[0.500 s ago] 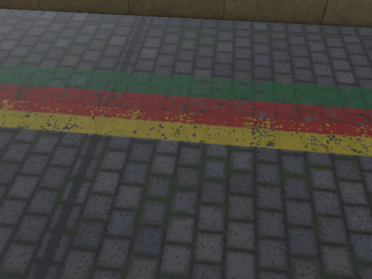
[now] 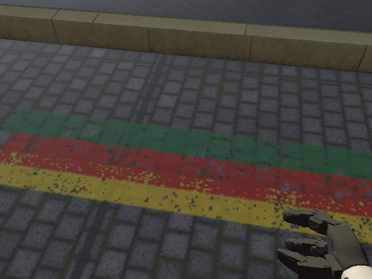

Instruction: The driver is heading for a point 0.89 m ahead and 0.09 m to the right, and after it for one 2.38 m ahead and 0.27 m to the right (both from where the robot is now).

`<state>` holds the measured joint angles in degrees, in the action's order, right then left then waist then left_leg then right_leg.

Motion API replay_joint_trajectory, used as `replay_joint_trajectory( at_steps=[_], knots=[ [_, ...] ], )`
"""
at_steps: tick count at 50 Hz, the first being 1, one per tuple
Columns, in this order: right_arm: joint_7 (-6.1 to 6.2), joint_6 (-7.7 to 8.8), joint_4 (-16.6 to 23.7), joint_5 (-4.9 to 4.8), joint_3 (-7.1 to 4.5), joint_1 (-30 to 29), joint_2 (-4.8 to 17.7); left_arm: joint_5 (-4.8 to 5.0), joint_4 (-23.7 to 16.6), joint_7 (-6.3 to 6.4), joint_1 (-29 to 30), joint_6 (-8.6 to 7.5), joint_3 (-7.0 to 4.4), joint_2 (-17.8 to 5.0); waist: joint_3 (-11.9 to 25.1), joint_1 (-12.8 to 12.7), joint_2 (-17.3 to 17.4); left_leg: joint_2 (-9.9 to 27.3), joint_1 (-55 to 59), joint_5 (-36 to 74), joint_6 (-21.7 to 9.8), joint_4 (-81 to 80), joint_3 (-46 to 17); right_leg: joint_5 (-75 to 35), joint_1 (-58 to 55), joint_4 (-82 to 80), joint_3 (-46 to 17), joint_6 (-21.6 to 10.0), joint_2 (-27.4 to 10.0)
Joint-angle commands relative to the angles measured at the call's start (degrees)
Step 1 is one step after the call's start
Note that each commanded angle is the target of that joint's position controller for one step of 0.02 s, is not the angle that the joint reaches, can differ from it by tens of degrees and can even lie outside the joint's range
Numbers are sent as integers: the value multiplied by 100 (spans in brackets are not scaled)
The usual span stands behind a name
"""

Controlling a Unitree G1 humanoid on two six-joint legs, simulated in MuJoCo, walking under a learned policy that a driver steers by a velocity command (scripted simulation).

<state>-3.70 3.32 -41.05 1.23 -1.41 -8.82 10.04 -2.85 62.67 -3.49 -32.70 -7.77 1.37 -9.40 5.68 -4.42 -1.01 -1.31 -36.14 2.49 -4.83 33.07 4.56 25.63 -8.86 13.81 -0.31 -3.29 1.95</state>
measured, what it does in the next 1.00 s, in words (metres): walks ahead: left foot, then right foot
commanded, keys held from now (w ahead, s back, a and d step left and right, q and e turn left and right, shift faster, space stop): w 0.96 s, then w+e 0.04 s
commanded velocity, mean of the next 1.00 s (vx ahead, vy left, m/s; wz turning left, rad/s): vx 0.50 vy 0.00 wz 0.00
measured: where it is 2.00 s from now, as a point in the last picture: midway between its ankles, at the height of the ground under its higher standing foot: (214, 187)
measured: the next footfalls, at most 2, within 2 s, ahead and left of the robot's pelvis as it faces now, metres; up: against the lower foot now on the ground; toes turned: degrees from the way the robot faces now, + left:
left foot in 0.02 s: +0.18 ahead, +0.10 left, +0.00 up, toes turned +3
right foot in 0.48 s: +0.50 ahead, -0.14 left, +0.00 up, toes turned -1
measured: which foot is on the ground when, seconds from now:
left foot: up 0.00-0.00, down 0.02-0.50, up 0.52-1.00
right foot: down 0.00-0.04, up 0.06-0.46, down 0.48-1.00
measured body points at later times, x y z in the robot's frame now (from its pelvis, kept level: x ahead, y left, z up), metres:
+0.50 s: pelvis +0.32 -0.03 +0.00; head +0.36 -0.05 +0.45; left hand +0.56 +0.19 -0.07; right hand +0.29 -0.30 -0.15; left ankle +0.14 +0.10 -0.71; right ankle +0.46 -0.14 -0.72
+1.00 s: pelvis +0.60 -0.01 +0.01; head +0.62 +0.00 +0.46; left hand +0.56 +0.26 -0.13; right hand +0.83 -0.23 -0.08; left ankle +0.72 +0.11 -0.72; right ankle +0.46 -0.14 -0.72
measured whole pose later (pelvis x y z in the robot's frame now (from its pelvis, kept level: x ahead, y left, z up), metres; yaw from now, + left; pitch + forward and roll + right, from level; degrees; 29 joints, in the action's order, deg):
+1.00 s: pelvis +0.60 -0.01 +0.01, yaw +1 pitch +3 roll -2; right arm -1.3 4.9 -45.9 -0.8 -2.2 0.0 12.9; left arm 1.3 56.2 0.3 -21.6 -3.9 -4.1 -14.5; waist 0.7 -4.7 1.6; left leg 2.7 -29.3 -3.0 -4.0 28.5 1.1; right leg 22.4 0.2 19.4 2.4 0.0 0.9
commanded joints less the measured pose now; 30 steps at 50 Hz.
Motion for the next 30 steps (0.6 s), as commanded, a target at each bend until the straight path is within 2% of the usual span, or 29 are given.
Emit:
replay_joint_trajectory(
  at_steps=[1, 2, 3, 4, 5, 6, 7, 8, 9, 10, 11, 12, 13, 14, 16, 17, 19, 21, 22, 23, 24, 25, 26, 27, 28, 29, 30],
  knots=[
    [294, 138, -356, -135, -358, 2043, 857, -138, -266, 48, 159, 18, -296, -1206, 831, 1258, -361, 125, 3891, 485, -555, 316, -280, -8353, 1483, 2586, -315, 462, -1284],
    [291, 169, -670, -4, -398, 3145, 1113, -211, -345, 121, -717, 3, -89, -506, 2267, 1140, 1141, 1382, 7251, 2289, -1904, 769, -1713, -4291, 3750, 4995, -269, 887, -431],
    [303, 179, -1183, 156, -317, 4503, 810, -111, -513, -75, -137, -6, -58, -449, 2561, 1607, 1344, 2243, 7985, 939, -2327, -487, -3833, 574, 5318, 6729, -535, 987, 493],
    [400, 269, -1397, 288, -475, 4333, 981, 152, -863, -155, 1093, 3, -228, -637, 640, 1753, 674, 2049, 6261, -275, -1636, -1143, -3585, -65, 6151, 7559, -861, 467, 119],
    [392, 327, -1222, 228, -476, 3188, 955, 87, -976, -82, 1596, -29, -269, -730, -489, 1296, 450, 1907, 4426, -580, -1380, -1541, -2869, -506, 6222, 7358, -784, 172, -341],
    [362, 291, -1036, 138, -296, 2294, 361, -101, -920, -5, 1327, 25, -288, -726, -124, 746, 100, 1884, 3354, -149, -1419, -1896, -2377, -744, 5415, 6812, -758, -97, -619],
    [351, 336, -821, -249, -147, 1932, 320, 609, -1443, 268, 1789, -31, -383, -830, -517, 439, 304, 1792, 2780, -30, -1340, -2310, -2398, -836, 5165, 7115, -484, 42, -583],
    [316, 335, -927, -226, -68, 1769, 210, 634, -1439, 335, 1574, -3, -356, -747, -427, 183, 238, 1679, 2337, -397, -1248, -2449, -2090, -852, 4984, 7063, -584, 20, -752],
    [282, 332, -897, -191, -44, 1604, 242, 596, -1421, 383, 1363, 60, -335, -551, -532, -17, 269, 1557, 2002, -626, -1129, -2542, -1784, -805, 5049, 6807, -596, 32, -908],
    [267, 332, -909, -161, -54, 1582, 366, 555, -1455, 419, 1352, 121, -317, -482, -676, -101, 258, 1426, 1647, -553, -1030, -2624, -1467, -941, 5125, 6371, -530, 90, -1029],
    [272, 349, -937, -130, -76, 1704, 515, 454, -1592, 441, 1615, 147, -318, -526, -807, -70, 125, 1262, 1319, -311, -985, -2690, -1191, -1334, 5089, 5804, -402, 173, -1072],
    [306, 366, -1004, -117, -92, 1906, 646, 333, -1720, 425, 1867, 148, -304, -493, -782, -18, 130, 1098, 1113, -59, -940, -2681, -949, -1911, 4902, 5222, -247, 227, -1065],
    [350, 368, -1036, -124, -117, 2063, 771, 275, -1760, 399, 2034, 139, -289, -458, -689, 37, 140, 883, 998, 119, -828, -2583, -663, -2553, 4555, 4448, -150, 216, -1038],
    [390, 372, -1052, -154, -145, 2257, 883, 276, -1810, 376, 2324, 124, -277, -454, -616, 182, 133, 741, 947, 218, -733, -2546, -502, -3070, 4150, 3647, -37, 208, -927],
    [435, 378, -1177, -282, -210, 2818, 1121, 360, -1969, 347, 3000, 135, -267, -485, -553, 499, 174, 869, 1524, -26, -688, -2612, -629, -3499, 3880, 2668, 39, 277, -720],
    [461, 349, -1242, -334, -227, 2962, 1162, 407, -2048, 323, 3255, 156, -270, -542, -626, 580, 235, 976, 1976, -179, -661, -2563, -714, -3503, 4027, 2295, -23, 289, -711],
    [473, 253, -1348, -350, -253, 3201, 1138, 409, -2161, 278, 3608, 186, -304, -685, -784, 708, 289, 1239, 2880, -187, -597, -2310, -866, -3215, 4387, 1799, -85, 226, -682],
    [463, 131, -1428, -279, -288, 3335, 1137, 389, -2203, 218, 3598, 168, -366, -835, -752, 642, 360, 1483, 3526, 240, -489, -1884, -975, -2667, 4358, 1601, -64, 60, -624],
    [453, 78, -1419, -245, -304, 3289, 1172, 370, -2170, 205, 3399, 155, -421, -946, -638, 503, 444, 1455, 3684, 916, -403, -1516, -935, -2340, 4022, 1506, 51, -44, -489],
    [450, 28, -1385, -221, -302, 3208, 1163, 343, -2015, 208, 2845, 147, -523, -1115, -324, 203, 484, 1272, 3702, 1699, -280, -822, -796, -2159, 3281, 1431, 200, -172, -312],
    [454, 17, -1268, -147, -239, 3116, 995, 308, -1710, 231, 1737, 135, -676, -1471, 375, -227, 377, 965, 2995, 1661, -117, 481, -543, -2643, 1676, 1834, -24, -412, -553],
    [413, 120, -1142, -97, -63, 3731, 415, 209, -1586, 257, 866, 150, -821, -2076, 1441, -226, -737, 218, 636, -301, 314, 2889, -200, -2510, -1010, 1896, -2174, -1301, -2052],
    [352, 275, -1223, -158, -6, 3869, 372, 335, -1456, 246, 502, 213, -799, -1912, 2204, -301, -1529, -267, -412, -3333, 421, 4198, -798, -1553, -1693, 770, -4269, -1766, -2573],
    [332, 362, -1105, -313, -175, 3314, 893, 350, -1528, 272, 839, 236, -705, -1563, 1541, -312, -1044, 99, -1101, -3150, 355, 4729, -1134, -897, -1228, 587, -3845, -1457, -2359],
    [369, 390, -865, -362, -202, 2649, 1043, 338, -1655, 310, 1423, 251, -652, -1374, 772, -204, -645, 415, -1245, -2621, 300, 4662, -918, -1071, -264, 481, -2982, -1229, -2163],
    [431, 356, -769, -277, -222, 2324, 1028, 279, -1698, 296, 1905, 234, -594, -1204, 229, 16, -213, 656, -997, -2185, 284, 4314, -790, -1602, 819, 253, -2358, -1149, -1974],
    [486, 283, -723, -196, -263, 2332, 984, 222, -1709, 271, 2163, 187, -559, -1029, 27, 272, -246, 853, -537, -1951, 271, 3929, -849, -1964, 1551, 78, -1969, -1050, -1781]
  ],
)
Velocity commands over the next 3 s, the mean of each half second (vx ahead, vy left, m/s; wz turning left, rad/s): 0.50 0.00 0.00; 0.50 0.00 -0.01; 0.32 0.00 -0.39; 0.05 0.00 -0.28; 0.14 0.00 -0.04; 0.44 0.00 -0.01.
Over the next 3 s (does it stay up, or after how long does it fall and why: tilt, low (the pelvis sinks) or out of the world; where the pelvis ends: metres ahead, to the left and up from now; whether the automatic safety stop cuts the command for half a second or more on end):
stays up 1.20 -0.08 0.01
